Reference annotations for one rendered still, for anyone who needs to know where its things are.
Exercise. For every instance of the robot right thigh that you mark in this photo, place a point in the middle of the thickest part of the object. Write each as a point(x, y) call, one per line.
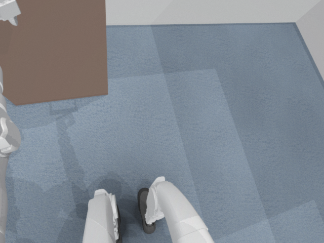
point(184, 223)

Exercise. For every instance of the left robot hand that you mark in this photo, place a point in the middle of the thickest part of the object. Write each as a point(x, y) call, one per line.
point(9, 10)

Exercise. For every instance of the right robot foot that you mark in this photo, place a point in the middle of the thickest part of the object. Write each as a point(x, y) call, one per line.
point(142, 197)

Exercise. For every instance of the cabinet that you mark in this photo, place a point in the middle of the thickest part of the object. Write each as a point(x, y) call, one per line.
point(58, 51)

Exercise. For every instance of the left robot upper arm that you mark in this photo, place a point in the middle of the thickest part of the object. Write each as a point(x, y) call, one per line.
point(10, 141)

